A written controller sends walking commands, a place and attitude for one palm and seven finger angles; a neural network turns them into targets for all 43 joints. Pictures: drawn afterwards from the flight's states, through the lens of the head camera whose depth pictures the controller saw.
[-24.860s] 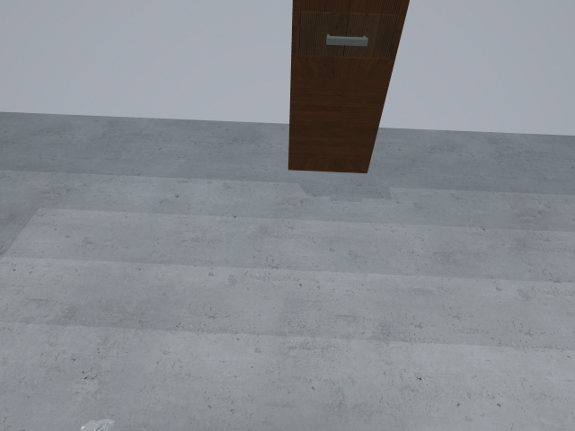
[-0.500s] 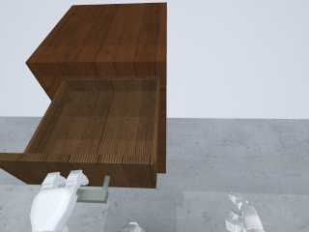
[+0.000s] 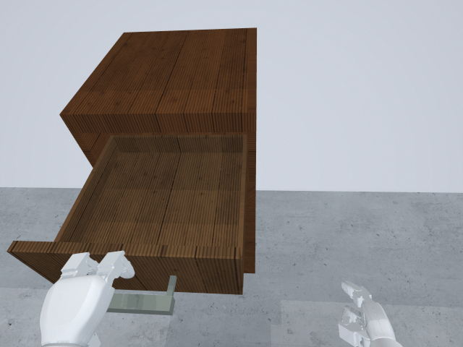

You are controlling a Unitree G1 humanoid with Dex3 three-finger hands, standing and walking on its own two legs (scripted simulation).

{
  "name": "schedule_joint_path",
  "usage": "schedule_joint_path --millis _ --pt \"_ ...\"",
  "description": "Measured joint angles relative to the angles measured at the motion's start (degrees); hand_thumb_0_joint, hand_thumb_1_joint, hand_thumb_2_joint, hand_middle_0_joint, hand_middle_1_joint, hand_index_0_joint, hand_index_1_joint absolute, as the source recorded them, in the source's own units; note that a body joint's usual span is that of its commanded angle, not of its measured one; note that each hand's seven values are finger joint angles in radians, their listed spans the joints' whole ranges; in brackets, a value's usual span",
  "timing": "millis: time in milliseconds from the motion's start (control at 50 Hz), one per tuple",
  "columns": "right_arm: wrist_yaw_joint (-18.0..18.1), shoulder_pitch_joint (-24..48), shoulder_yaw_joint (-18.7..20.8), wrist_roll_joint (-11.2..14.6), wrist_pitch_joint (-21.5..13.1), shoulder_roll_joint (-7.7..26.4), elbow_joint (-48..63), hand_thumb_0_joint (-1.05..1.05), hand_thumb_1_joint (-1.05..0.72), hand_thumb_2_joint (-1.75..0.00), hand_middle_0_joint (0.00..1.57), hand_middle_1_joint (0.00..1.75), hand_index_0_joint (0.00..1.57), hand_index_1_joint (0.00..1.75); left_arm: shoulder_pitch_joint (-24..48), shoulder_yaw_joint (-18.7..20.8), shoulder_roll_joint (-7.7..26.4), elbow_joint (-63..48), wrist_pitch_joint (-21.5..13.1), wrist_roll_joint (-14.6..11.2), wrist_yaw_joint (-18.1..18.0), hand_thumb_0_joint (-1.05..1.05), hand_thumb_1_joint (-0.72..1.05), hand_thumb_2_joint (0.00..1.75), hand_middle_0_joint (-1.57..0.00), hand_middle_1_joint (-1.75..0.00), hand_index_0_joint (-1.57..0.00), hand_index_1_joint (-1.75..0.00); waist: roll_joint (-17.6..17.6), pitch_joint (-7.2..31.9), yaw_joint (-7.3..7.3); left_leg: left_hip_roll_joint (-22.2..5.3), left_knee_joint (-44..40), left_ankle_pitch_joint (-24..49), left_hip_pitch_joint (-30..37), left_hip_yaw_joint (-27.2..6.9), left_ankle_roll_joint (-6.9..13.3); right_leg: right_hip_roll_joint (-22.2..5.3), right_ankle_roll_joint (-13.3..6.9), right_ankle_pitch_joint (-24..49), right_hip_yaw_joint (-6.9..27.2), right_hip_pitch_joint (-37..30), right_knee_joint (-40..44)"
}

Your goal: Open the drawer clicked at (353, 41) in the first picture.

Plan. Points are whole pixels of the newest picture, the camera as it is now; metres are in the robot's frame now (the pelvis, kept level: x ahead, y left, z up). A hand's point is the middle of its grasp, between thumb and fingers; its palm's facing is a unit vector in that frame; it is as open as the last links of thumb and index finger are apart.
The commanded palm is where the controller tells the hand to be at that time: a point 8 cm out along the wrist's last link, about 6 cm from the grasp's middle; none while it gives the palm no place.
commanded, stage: lift the hand off the handle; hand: left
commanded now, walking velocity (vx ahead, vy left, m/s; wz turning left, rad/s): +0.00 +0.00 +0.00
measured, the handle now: (130, 291) +0.21 +0.21 -0.02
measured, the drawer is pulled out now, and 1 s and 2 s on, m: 0.30 0.30 0.30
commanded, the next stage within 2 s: draw the hand back to the body in 0.66 s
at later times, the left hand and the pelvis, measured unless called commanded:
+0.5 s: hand (86, 266) +0.20 +0.22 +0.12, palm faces +0.12 -0.14 -0.98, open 13.7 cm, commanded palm +0.16 +0.22 +0.18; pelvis +0.01 +0.00 +0.02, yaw +0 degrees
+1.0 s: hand (71, 271) +0.18 +0.23 +0.14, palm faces +0.07 -0.13 -0.99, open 13.8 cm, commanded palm +0.15 +0.23 +0.19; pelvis +0.02 +0.00 +0.03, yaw -1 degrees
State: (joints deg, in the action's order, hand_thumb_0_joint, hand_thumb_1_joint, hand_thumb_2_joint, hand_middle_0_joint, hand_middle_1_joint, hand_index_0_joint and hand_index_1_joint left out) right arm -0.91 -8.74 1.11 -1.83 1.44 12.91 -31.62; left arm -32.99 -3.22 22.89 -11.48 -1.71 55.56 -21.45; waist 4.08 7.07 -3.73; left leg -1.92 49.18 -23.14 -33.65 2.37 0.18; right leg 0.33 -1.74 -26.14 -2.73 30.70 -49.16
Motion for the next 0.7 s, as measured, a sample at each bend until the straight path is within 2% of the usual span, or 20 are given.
schedule_joint_path --millis 120,280,380,460,560,620,700 --pt "-0.03 -0.10 -0.51 0.17 -0.16 -0.28 0.10 0.02 -0.91 -0.90 0.20 0.30 0.20 0.30 -0.06 -0.42 0.73 -2.69 0.67 -0.69 2.43 0.00 -0.48 0.30 -0.35 -1.22 -0.47 -1.24 0.38 -0.50 -0.84 0.22 -1.87 0.51 2.38 0.08 0.09 -0.14 0.15 0.52 0.08 -2.37 1.88" --pt "0.05 -0.11 -1.08 0.56 -0.09 -0.53 0.09 0.02 -0.91 -0.90 0.20 0.30 0.20 0.30 -0.93 1.01 2.32 -6.78 0.43 -2.56 5.46 0.00 -0.48 0.30 -0.40 -1.24 -0.45 -1.25 0.87 -1.45 -1.34 0.16 -5.03 1.51 6.05 0.08 0.00 0.07 0.18 1.75 0.08 -6.15 5.37" --pt "-0.08 -0.22 -0.94 0.90 0.16 -0.09 0.10 0.02 -0.91 -0.90 0.20 0.30 0.20 0.30 0.70 2.15 2.29 -10.52 0.61 -3.13 5.81 0.00 -0.49 0.30 -0.39 -1.23 -0.40 -1.23 1.38 -1.74 -1.67 0.27 -7.18 2.33 8.18 0.04 0.01 0.06 0.25 2.63 0.04 -8.36 7.66" --pt "-0.59 0.19 -1.16 1.92 1.55 0.21 0.03 0.02 -0.91 -0.90 0.20 0.30 0.20 0.30 1.83 2.67 1.90 -12.93 3.28 -3.94 7.82 0.00 -0.49 0.30 -0.36 -1.22 -0.36 -1.22 1.74 -1.63 -1.52 0.37 -9.95 3.32 10.74 0.43 0.01 0.05 0.34 3.63 0.41 -10.64 10.17" --pt "-0.68 0.46 -2.07 2.66 2.77 0.82 1.15 0.02 -0.91 -0.90 0.20 0.30 0.20 0.30 0.48 3.01 3.32 -14.99 5.85 -5.63 12.65 0.00 -0.48 0.30 -0.33 -1.21 -0.33 -1.21 1.83 -1.95 -1.45 0.35 -13.72 4.72 14.30 0.87 -0.06 0.20 0.38 5.06 0.84 -13.90 13.68" --pt "-0.76 0.42 -2.14 2.61 2.78 1.32 2.16 0.02 -0.91 -0.90 0.20 0.30 0.20 0.30 -1.80 3.90 4.46 -17.07 5.33 -6.52 14.25 0.00 -0.48 0.30 -0.32 -1.20 -0.33 -1.21 1.98 -2.24 -1.61 0.14 -14.92 5.14 15.60 0.83 -0.14 0.47 0.34 5.78 0.80 -15.43 15.42" --pt "-0.87 0.53 -1.54 2.32 2.50 1.91 2.84 0.02 -0.91 -0.90 0.20 0.30 0.20 0.30 -3.58 4.25 3.99 -18.29 3.52 -6.80 14.68 0.00 -0.49 0.30 -0.32 -1.20 -0.32 -1.21 2.04 -2.91 -2.19 0.02 -15.48 5.46 16.15 0.58 -0.14 0.64 0.34 6.39 0.56 -16.35 16.65"
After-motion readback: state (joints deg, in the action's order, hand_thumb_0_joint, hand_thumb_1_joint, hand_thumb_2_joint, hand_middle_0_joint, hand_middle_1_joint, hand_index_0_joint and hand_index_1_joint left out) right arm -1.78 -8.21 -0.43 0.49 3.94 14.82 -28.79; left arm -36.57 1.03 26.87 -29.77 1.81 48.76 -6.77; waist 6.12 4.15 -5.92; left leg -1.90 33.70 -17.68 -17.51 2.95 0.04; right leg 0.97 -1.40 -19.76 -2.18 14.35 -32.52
